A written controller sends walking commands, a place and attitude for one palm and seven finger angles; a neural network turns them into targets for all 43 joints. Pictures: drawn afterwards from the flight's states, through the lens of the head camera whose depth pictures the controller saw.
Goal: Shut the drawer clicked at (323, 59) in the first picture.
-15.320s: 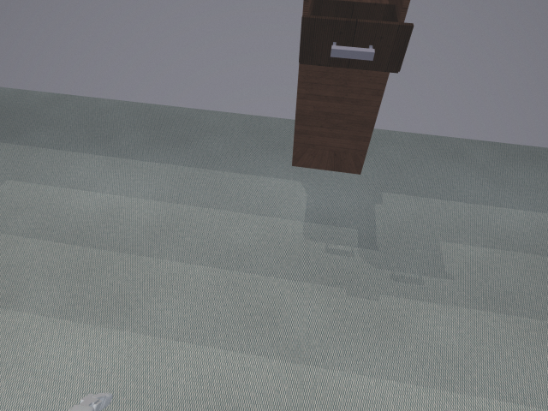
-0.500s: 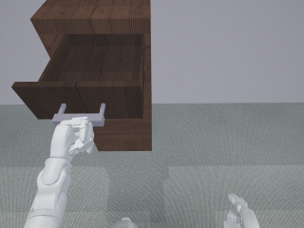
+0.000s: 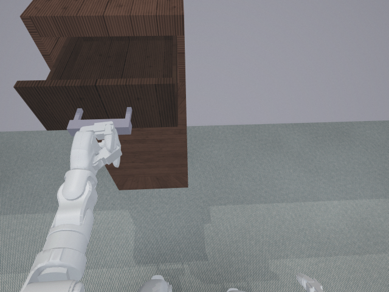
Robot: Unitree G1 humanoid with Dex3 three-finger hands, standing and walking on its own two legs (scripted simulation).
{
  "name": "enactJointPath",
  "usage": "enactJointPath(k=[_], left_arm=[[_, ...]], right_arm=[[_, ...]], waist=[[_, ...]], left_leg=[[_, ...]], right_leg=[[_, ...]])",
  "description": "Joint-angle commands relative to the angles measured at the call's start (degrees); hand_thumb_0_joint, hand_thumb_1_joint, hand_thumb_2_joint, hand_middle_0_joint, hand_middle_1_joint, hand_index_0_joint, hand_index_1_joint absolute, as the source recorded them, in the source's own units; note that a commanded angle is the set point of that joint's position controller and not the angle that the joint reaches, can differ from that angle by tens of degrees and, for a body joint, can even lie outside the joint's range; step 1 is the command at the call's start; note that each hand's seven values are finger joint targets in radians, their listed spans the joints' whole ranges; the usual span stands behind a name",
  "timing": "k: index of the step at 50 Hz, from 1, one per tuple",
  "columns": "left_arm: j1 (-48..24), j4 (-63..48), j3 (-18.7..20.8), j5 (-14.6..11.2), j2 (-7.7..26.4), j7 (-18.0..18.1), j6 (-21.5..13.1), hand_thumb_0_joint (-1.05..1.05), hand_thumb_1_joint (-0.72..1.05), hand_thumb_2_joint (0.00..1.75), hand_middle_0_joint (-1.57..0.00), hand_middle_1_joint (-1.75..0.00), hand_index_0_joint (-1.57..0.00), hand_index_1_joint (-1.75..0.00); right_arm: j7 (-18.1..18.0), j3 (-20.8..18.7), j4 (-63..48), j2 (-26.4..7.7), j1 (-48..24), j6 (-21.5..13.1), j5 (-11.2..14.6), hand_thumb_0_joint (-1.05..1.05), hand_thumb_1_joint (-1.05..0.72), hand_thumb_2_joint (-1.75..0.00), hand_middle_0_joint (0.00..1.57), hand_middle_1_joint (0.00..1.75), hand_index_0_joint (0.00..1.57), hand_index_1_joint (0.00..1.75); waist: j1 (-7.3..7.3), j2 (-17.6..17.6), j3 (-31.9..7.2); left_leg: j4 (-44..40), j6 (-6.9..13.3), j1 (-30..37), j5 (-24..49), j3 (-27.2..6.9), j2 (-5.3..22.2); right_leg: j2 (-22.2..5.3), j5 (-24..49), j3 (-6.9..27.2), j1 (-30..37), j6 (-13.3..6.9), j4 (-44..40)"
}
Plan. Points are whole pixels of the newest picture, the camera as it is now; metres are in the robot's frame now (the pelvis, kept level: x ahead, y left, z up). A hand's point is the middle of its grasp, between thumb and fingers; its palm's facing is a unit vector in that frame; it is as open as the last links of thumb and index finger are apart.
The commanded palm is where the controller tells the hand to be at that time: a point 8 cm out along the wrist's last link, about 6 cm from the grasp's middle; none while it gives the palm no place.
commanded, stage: push the drawer shut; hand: left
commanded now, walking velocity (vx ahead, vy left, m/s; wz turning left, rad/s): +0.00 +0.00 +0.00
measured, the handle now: (102, 119) +0.46 +0.22 +0.07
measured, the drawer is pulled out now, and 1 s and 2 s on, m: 0.18 0.05 0.00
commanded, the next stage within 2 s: pull the fist back off the drawer in 1.84 s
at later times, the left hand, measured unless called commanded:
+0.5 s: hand (121, 126) +0.45 +0.17 +0.07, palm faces +0.05 -1.00 -0.04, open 3.0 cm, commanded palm +0.43 +0.22 +0.07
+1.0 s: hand (123, 103) +0.52 +0.18 +0.07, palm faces +0.06 -1.00 -0.02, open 2.9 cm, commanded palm +0.50 +0.23 +0.07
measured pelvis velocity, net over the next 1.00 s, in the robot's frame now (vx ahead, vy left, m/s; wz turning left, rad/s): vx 0.00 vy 0.00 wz -0.03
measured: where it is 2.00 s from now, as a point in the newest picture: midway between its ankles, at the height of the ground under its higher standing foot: outside the picture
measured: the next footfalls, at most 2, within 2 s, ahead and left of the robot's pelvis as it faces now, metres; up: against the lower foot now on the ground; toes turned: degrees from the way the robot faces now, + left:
none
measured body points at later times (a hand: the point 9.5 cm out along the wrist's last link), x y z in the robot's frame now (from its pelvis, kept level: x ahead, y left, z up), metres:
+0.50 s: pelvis +0.01 +0.00 +0.00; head +0.08 +0.00 +0.44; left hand +0.44 +0.22 +0.08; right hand +0.07 -0.26 -0.12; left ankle +0.05 +0.12 -0.69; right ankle -0.01 -0.11 -0.69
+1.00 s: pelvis +0.00 +0.00 -0.02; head +0.12 +0.01 +0.42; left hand +0.51 +0.23 +0.08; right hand +0.00 -0.27 -0.13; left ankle +0.05 +0.12 -0.69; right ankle -0.01 -0.11 -0.69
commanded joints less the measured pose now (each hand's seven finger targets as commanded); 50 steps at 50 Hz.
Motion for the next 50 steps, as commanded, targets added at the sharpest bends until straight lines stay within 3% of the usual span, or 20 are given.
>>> enactJointPath(k=[1, 3, 6, 12, 14, 15, 17, 20, 22, 25, 27, 29, 31, 34, 38, 39, 43, 44, 46, 50], left_arm=[[-26.5, -8.2, 5.1, -0.8, 11.9, 0.5, -3.7, 0.00, 0.90, 0.90, -1.40, -1.60, -1.40, -1.60], [-28.6, -6.8, 4.5, -0.5, 11.3, 0.1, -4.0, 0.00, 0.90, 0.90, -1.40, -1.60, -1.40, -1.60], [-30.8, -5.9, 4.2, -0.3, 10.9, 0.0, -4.5, 0.00, 0.90, 0.90, -1.40, -1.60, -1.40, -1.60], [-32.6, -2.5, 6.5, 0.0, 13.3, -0.1, -5.4, 0.00, 0.90, 0.90, -1.40, -1.60, -1.40, -1.60], [-34.4, -0.6, 6.5, 0.2, 13.5, -0.1, -5.5, 0.00, 0.90, 0.90, -1.40, -1.60, -1.40, -1.60], [-36.0, 0.2, 7.0, 0.3, 14.2, -0.1, -5.7, 0.00, 0.90, 0.90, -1.40, -1.60, -1.40, -1.60], [-36.9, 2.0, 7.7, 0.6, 15.3, -0.2, -5.8, 0.00, 0.90, 0.90, -1.40, -1.60, -1.40, -1.60], [-39.3, 3.1, 8.0, 0.8, 15.7, -0.6, -6.3, 0.00, 0.90, 0.90, -1.40, -1.60, -1.40, -1.60], [-39.5, 4.3, 9.1, 0.8, 16.9, -0.9, -6.5, 0.00, 0.90, 0.90, -1.40, -1.60, -1.40, -1.60], [-43.9, 7.3, 8.3, 1.1, 16.8, -1.3, -6.7, 0.00, 0.90, 0.90, -1.40, -1.60, -1.40, -1.60], [-45.8, 9.4, 10.6, 1.4, 19.8, -1.3, -6.8, 0.00, 0.90, 0.90, -1.40, -1.60, -1.40, -1.60], [-47.6, 9.1, 10.3, 1.7, 19.7, -1.3, -7.3, 0.00, 0.90, 0.90, -1.40, -1.60, -1.40, -1.60], [-47.8, 10.8, 11.2, 1.8, 20.9, -1.5, -7.4, 0.00, 0.90, 0.90, -1.40, -1.60, -1.40, -1.60], [-50.3, 13.8, 11.6, 2.1, 22.2, -1.6, -7.3, 0.00, 0.90, 0.90, -1.40, -1.60, -1.40, -1.60], [-54.8, 16.3, 12.3, 2.8, 24.6, -1.7, -7.0, 0.00, 0.90, 0.90, -1.40, -1.60, -1.40, -1.60], [-54.4, 17.6, 13.5, 3.1, 25.9, -1.6, -6.9, 0.00, 0.90, 0.90, -1.40, -1.60, -1.40, -1.60], [-57.9, 20.5, 12.8, 4.1, 27.1, -2.0, -6.2, 0.00, 0.90, 0.90, -1.40, -1.60, -1.40, -1.60], [-59.5, 19.6, 12.8, 4.0, 26.7, -2.0, -6.5, 0.00, 0.90, 0.90, -1.40, -1.60, -1.40, -1.60], [-58.9, 21.1, 14.6, 4.4, 29.1, -1.9, -6.3, 0.00, 0.90, 0.90, -1.40, -1.60, -1.40, -1.60], [-60.0, 22.0, 15.4, 4.9, 30.4, -2.1, -5.9, 0.00, 0.90, 0.90, -1.40, -1.60, -1.40, -1.60]], right_arm=[[-0.7, -3.2, -5.8, -8.2, 0.7, -1.7, 0.1, 0.00, -0.90, -0.90, 0.20, 0.30, 0.20, 0.30], [-0.6, -3.2, -5.7, -8.0, 1.1, -1.4, 0.1, 0.00, -0.90, -0.90, 0.20, 0.30, 0.20, 0.30], [-0.4, -3.4, -5.3, -8.0, 1.8, -1.2, 0.0, 0.00, -0.90, -0.90, 0.20, 0.30, 0.20, 0.30], [0.0, -3.8, -5.0, -8.2, 3.3, -0.2, -0.2, 0.00, -0.90, -0.90, 0.20, 0.30, 0.20, 0.30], [0.1, -3.6, -4.7, -8.2, 3.6, 0.1, -0.3, 0.00, -0.90, -0.90, 0.20, 0.30, 0.20, 0.30], [0.1, -3.6, -4.4, -8.2, 3.9, 0.3, -0.3, 0.00, -0.90, -0.90, 0.20, 0.30, 0.20, 0.30], [0.1, -3.7, -4.3, -8.3, 4.3, 0.7, -0.3, 0.00, -0.90, -0.90, 0.20, 0.30, 0.20, 0.30], [0.2, -3.8, -4.0, -8.3, 4.9, 0.9, -0.4, 0.00, -0.90, -0.90, 0.20, 0.30, 0.20, 0.30], [0.2, -3.9, -4.0, -8.4, 5.5, 1.3, -0.4, 0.00, -0.90, -0.90, 0.20, 0.30, 0.20, 0.30], [0.1, -3.7, -3.5, -8.4, 5.9, 1.7, -0.4, 0.00, -0.90, -0.90, 0.20, 0.30, 0.20, 0.30], [0.0, -3.7, -3.0, -8.7, 6.6, 1.9, -0.6, 0.00, -0.90, -0.90, 0.20, 0.30, 0.20, 0.30], [0.1, -3.7, -3.1, -8.7, 7.0, 2.1, -0.7, 0.00, -0.90, -0.90, 0.20, 0.30, 0.20, 0.30], [0.1, -3.8, -2.8, -8.8, 7.6, 2.3, -0.7, 0.00, -0.90, -0.90, 0.20, 0.30, 0.20, 0.30], [0.1, -3.6, -2.5, -9.0, 8.4, 2.6, -0.9, 0.00, -0.90, -0.90, 0.20, 0.30, 0.20, 0.30], [0.2, -3.5, -2.2, -9.6, 9.7, 2.8, -1.0, 0.00, -0.90, -0.90, 0.20, 0.30, 0.20, 0.30], [0.2, -3.5, -2.2, -9.7, 10.1, 3.0, -1.1, 0.00, -0.90, -0.90, 0.20, 0.30, 0.20, 0.30], [0.2, -3.2, -2.4, -10.0, 11.5, 3.3, -1.2, 0.00, -0.90, -0.90, 0.20, 0.30, 0.20, 0.30], [0.3, -3.3, -2.1, -10.0, 11.9, 3.2, -1.5, 0.00, -0.90, -0.90, 0.20, 0.30, 0.20, 0.30], [0.4, -3.4, -2.1, -10.4, 12.9, 3.5, -1.7, 0.00, -0.90, -0.90, 0.20, 0.30, 0.20, 0.30], [0.7, -3.4, -2.3, -10.7, 14.3, 4.0, -2.0, 0.00, -0.90, -0.90, 0.20, 0.30, 0.20, 0.30]], waist=[[-2.17, -1.2, -16.4], [-2.29, -1.0, -17.3], [-2.31, 2.0, -19.0], [-2.34, -0.5, -21.3], [-2.72, 0.5, -19.7], [-3.04, -0.9, -19.7], [-3.20, -1.0, -19.6], [-3.26, 1.5, -20.9], [-3.13, 0.6, -22.1], [-4.70, -0.7, -20.5], [-4.57, -0.5, -20.3], [-4.67, 2.5, -22.2], [-4.69, 2.3, -23.6], [-5.79, 0.2, -21.6], [-6.88, 1.5, -22.0], [-6.50, 2.2, -22.3], [-7.98, 2.3, -22.3], [-8.21, 4.0, -23.6], [-7.80, 3.8, -25.1], [-7.86, 4.7, -27.2]], left_leg=[[-5.7, 1.7, 14.9, 5.9, -1.7, -2.0], [-5.4, 1.7, 14.9, 6.4, -1.6, -2.1], [-4.9, 1.5, 17.1, 8.4, -1.8, -2.0], [-3.9, 1.7, 16.4, 11.0, -1.4, -1.9], [-3.6, 1.8, 14.8, 9.9, -1.1, -2.1], [-3.6, 1.9, 14.6, 10.0, -1.3, -1.9], [-3.3, 1.9, 13.6, 9.5, -1.1, -2.0], [-2.9, 1.9, 14.9, 10.7, -1.1, -1.9], [-2.6, 2.0, 14.3, 11.2, -0.9, -2.0], [-2.2, 2.3, 12.6, 9.5, -1.0, -1.9], [-2.0, 2.3, 10.9, 8.2, -0.9, -2.0], [-1.6, 2.3, 12.8, 9.6, -1.0, -2.0], [-1.2, 2.3, 12.9, 10.2, -1.1, -1.8], [-0.7, 2.6, 10.0, 8.7, -1.2, -1.8], [-0.2, 2.7, 8.8, 7.5, -1.2, -1.6], [0.1, 2.6, 8.5, 7.7, -1.3, -1.7], [0.7, 2.8, 6.7, 7.1, -1.5, -1.4], [1.1, 2.8, 8.2, 8.2, -1.7, -1.4], [1.4, 2.6, 8.9, 9.6, -2.0, -1.0], [2.0, 2.6, 9.3, 12.0, -2.1, -0.9]], right_leg=[[1.3, 12.3, 2.8, -0.2, 0.7, -8.5], [1.3, 13.0, 3.0, 0.0, 0.7, -8.2], [1.3, 14.3, 2.7, -1.3, 0.4, -7.7], [1.5, 17.6, 3.1, 0.5, 0.6, -7.1], [1.5, 17.0, 3.3, -0.1, 0.6, -7.3], [1.6, 17.2, 3.2, -0.4, 0.7, -7.0], [1.5, 17.1, 3.6, -0.2, 0.8, -7.1], [1.6, 17.6, 3.7, -1.1, 0.7, -6.7], [1.6, 18.5, 3.8, -0.1, 0.8, -6.6], [1.7, 17.2, 4.0, -1.7, 1.1, -6.6], [1.7, 16.1, 4.4, -1.5, 1.2, -6.7], [1.8, 16.6, 4.2, -2.2, 0.8, -6.1], [1.8, 16.8, 4.3, -2.2, 0.9, -6.0], [2.0, 15.9, 4.4, -2.7, 1.1, -6.2], [2.1, 14.1, 4.7, -4.4, 1.2, -5.9], [2.2, 14.1, 4.7, -4.5, 1.1, -5.6], [2.2, 13.1, 4.6, -5.7, 1.3, -5.4], [2.3, 13.7, 4.5, -6.7, 1.2, -5.0], [2.5, 14.0, 4.0, -7.1, 1.1, -4.5], [2.8, 15.7, 3.7, -7.1, 1.0, -3.7]])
